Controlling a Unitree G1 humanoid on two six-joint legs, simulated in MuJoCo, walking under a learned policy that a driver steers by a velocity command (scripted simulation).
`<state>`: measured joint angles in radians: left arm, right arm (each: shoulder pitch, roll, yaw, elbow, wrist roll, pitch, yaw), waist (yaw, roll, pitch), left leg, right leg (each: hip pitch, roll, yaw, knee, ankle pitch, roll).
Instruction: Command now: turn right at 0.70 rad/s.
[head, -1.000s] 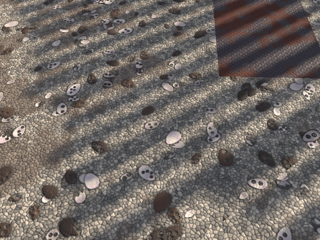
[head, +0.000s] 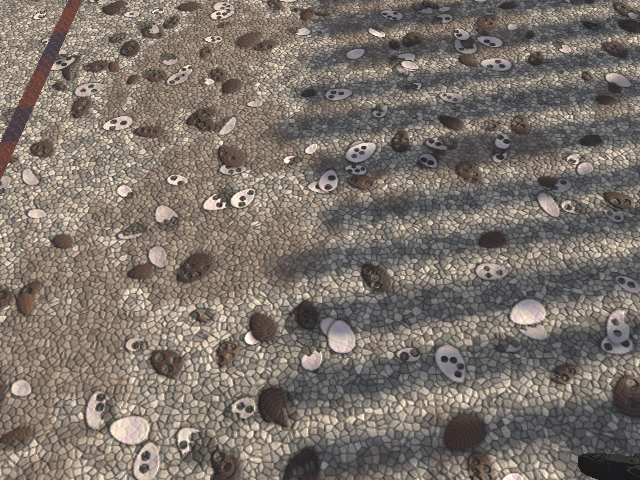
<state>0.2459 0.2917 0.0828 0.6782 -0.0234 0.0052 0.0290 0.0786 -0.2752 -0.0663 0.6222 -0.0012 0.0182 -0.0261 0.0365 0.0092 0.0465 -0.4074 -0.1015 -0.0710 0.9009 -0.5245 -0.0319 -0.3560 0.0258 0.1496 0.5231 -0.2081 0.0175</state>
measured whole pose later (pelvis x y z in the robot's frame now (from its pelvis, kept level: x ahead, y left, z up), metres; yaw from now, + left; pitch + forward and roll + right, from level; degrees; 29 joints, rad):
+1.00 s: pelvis +0.16 +0.02 -0.02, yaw -2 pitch +2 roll -2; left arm 0.40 0.33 0.09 0.81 0.06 -0.07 0.01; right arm 0.15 -0.32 -0.07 0.66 -0.03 0.05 0.11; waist 0.03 -0.02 -0.02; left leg -0.66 0.12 0.10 0.87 -0.26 0.10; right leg 0.19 -0.12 -0.33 0.23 -0.41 0.15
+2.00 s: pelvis +0.71 +0.21 -0.01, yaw -28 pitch +1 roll +1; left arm 0.17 0.36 0.10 0.57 -0.03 0.05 0.02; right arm 0.12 -0.29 -0.07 0.66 -0.03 -0.03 -0.03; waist 0.03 -0.03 0.05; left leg -0.36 -0.06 -0.11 0.49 -0.13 -0.02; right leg -0.48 0.21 0.26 0.93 -0.47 0.01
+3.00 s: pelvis +0.96 +0.22 -0.01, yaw -12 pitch +2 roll +0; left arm 0.26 0.29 0.04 0.73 0.05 -0.05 -0.03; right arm 0.29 -0.30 -0.05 0.72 -0.03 -0.01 0.02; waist 0.00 -0.04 0.00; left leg -0.32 -0.07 0.09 0.65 -0.36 0.10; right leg -0.49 -0.14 -0.01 1.29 -0.28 -0.01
